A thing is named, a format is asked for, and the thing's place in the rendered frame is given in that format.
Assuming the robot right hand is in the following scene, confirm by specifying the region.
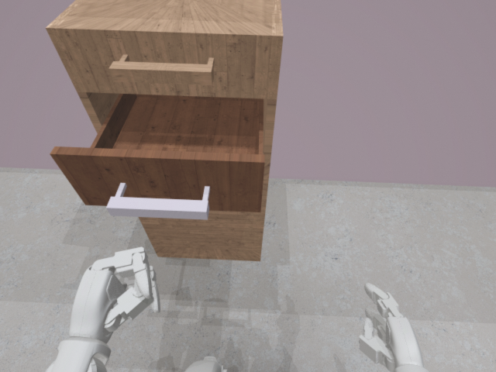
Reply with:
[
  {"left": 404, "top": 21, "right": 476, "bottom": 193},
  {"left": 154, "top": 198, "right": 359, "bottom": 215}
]
[{"left": 360, "top": 283, "right": 424, "bottom": 372}]

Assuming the cabinet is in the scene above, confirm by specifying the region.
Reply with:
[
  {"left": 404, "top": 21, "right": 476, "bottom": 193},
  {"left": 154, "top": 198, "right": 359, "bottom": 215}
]
[{"left": 46, "top": 0, "right": 283, "bottom": 261}]

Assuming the robot left hand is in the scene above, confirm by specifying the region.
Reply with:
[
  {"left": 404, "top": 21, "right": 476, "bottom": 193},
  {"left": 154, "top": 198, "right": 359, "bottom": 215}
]
[{"left": 69, "top": 247, "right": 160, "bottom": 343}]

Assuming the handle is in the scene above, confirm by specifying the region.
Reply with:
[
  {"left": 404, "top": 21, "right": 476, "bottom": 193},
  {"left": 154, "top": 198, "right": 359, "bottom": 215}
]
[
  {"left": 109, "top": 61, "right": 214, "bottom": 85},
  {"left": 106, "top": 183, "right": 210, "bottom": 220}
]

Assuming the left robot forearm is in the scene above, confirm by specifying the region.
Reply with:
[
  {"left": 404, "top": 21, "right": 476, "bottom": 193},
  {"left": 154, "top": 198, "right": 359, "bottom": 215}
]
[{"left": 46, "top": 337, "right": 111, "bottom": 372}]

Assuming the drawer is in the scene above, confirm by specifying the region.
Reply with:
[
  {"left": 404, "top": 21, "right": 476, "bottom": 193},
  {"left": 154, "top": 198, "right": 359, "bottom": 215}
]
[{"left": 50, "top": 94, "right": 265, "bottom": 212}]

